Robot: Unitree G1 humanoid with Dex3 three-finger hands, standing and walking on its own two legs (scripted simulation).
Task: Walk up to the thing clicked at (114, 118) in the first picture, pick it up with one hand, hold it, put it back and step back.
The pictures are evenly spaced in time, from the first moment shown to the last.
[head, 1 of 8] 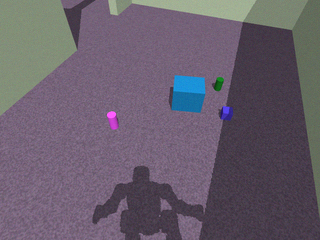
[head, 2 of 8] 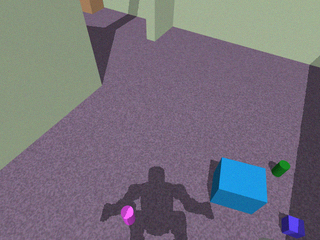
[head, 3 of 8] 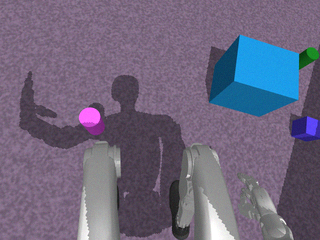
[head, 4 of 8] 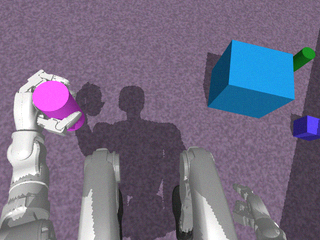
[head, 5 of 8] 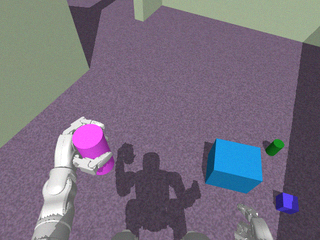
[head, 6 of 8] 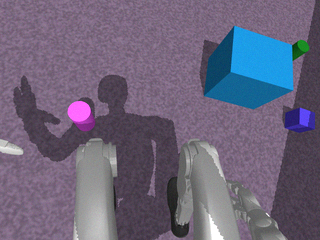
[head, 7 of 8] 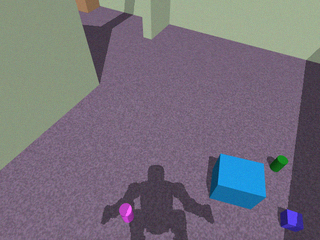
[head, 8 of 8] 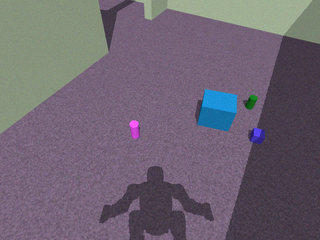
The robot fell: no
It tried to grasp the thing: yes
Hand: left
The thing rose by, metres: 0.70
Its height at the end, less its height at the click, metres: +0.00
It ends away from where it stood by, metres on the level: 0.01
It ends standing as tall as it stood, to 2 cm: yes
